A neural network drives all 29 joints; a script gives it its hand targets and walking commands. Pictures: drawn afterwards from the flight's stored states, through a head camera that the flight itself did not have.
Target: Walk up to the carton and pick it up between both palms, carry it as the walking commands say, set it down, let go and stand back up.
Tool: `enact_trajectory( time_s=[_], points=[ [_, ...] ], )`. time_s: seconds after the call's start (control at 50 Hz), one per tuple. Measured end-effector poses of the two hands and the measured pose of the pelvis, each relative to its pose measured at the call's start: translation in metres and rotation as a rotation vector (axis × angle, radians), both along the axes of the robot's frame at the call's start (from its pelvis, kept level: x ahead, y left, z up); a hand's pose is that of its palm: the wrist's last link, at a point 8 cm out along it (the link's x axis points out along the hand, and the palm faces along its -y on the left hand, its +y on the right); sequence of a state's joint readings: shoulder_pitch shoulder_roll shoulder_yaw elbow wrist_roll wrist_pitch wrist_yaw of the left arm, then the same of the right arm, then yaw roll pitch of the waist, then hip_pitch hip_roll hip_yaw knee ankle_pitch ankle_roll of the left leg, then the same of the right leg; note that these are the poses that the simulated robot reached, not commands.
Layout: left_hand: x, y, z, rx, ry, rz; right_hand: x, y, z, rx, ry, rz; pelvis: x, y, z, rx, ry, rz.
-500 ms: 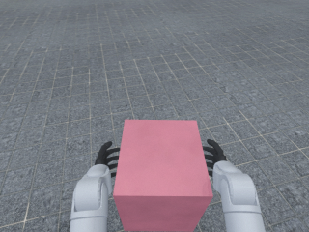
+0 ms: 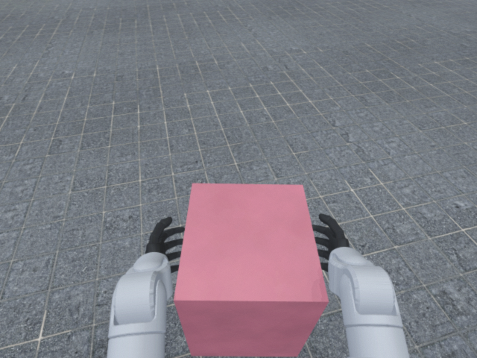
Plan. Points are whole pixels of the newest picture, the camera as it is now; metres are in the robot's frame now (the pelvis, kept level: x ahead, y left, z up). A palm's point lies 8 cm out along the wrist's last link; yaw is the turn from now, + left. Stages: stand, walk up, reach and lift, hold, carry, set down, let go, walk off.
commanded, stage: carry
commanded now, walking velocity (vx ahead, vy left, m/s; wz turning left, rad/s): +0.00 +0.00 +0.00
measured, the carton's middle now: (246, 272) +0.29 +0.00 -0.02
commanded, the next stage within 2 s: hold in 0.06 s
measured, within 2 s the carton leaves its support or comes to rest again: neither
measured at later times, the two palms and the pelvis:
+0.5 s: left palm (172, 243) +0.31 +0.13 +0.04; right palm (340, 243) +0.31 -0.16 +0.04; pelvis +0.02 -0.01 +0.00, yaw +1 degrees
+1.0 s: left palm (168, 268) +0.30 +0.15 -0.03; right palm (323, 265) +0.30 -0.14 -0.02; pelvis -0.01 +0.00 -0.02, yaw +2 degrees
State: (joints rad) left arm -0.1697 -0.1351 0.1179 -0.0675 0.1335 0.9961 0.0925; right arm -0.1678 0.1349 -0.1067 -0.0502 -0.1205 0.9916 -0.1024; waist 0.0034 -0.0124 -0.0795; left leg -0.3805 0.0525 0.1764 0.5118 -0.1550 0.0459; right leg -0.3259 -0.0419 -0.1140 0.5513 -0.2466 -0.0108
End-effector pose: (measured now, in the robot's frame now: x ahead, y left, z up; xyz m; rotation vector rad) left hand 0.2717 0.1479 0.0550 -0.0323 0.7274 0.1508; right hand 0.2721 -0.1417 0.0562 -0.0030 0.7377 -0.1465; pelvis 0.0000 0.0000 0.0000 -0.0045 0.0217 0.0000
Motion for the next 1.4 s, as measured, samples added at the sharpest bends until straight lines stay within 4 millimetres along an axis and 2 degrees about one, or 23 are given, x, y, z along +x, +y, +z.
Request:
enact_trajectory(
  time_s=[0.08, 0.16, 0.22, 0.3, 0.38, 0.48, 0.54, 0.72, 0.94, 1.2, 1.4],
  points=[
    [0.001, 0.000, -0.001, 0.002, 0.000, -0.002, 0.001, 0.000, -0.001, -0.006, 0.001, 0.007, 0.000, 0.000, 0.000, 0.000, -0.010, 0.000],
    [0.008, -0.006, -0.025, -0.001, -0.001, -0.018, 0.006, -0.006, -0.021, -0.075, 0.007, 0.041, -0.005, -0.003, 0.000, 0.003, -0.118, 0.032],
    [0.010, -0.016, -0.035, -0.020, -0.020, -0.028, 0.006, -0.015, -0.025, -0.067, -0.010, 0.012, -0.004, -0.006, -0.003, 0.007, -0.153, 0.060],
    [0.022, -0.026, -0.029, -0.017, -0.061, -0.044, 0.010, -0.024, -0.023, -0.038, -0.050, -0.028, 0.001, -0.009, -0.004, 0.014, -0.176, 0.042],
    [0.036, -0.027, -0.017, -0.024, -0.083, -0.036, 0.020, -0.026, -0.017, -0.030, -0.070, -0.032, 0.010, -0.011, -0.004, 0.021, -0.177, 0.016],
    [0.042, -0.020, -0.010, 0.013, -0.079, -0.039, 0.032, -0.019, -0.012, -0.039, -0.066, -0.003, 0.020, -0.012, 0.001, 0.021, -0.167, 0.017],
    [0.041, -0.013, -0.014, 0.035, -0.060, -0.031, 0.037, -0.012, -0.016, -0.039, -0.047, 0.022, 0.023, -0.010, 0.003, 0.018, -0.153, 0.032],
    [0.032, -0.005, -0.042, 0.046, -0.021, -0.033, 0.033, -0.005, -0.043, -0.032, -0.007, 0.030, 0.018, -0.006, 0.000, 0.001, -0.109, 0.059],
    [0.030, -0.002, -0.072, 0.000, -0.023, -0.010, 0.029, -0.001, -0.069, -0.010, -0.009, -0.012, 0.000, -0.001, -0.014, -0.007, -0.062, 0.044],
    [0.052, -0.002, -0.111, -0.002, -0.039, -0.021, 0.041, -0.001, -0.114, -0.002, -0.025, -0.034, -0.020, 0.008, -0.041, -0.009, 0.041, 0.043],
    [0.069, -0.011, -0.154, -0.006, -0.049, -0.028, 0.057, -0.010, -0.155, -0.004, -0.035, -0.041, -0.024, 0.007, -0.061, -0.007, 0.177, 0.031]
  ],
)
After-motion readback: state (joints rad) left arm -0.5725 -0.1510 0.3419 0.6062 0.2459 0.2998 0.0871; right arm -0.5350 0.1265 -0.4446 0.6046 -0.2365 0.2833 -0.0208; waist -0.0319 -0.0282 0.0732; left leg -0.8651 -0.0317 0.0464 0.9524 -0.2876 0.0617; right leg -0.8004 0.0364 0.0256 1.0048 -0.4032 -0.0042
